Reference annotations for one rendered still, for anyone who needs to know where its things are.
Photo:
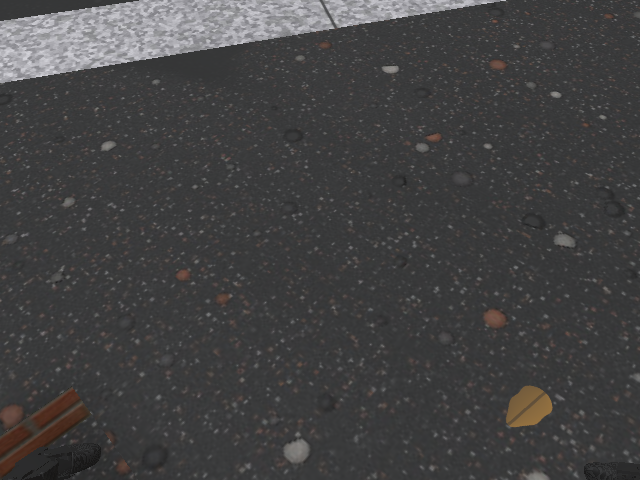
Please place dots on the left robot hand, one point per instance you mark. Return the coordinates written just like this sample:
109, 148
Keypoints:
55, 464

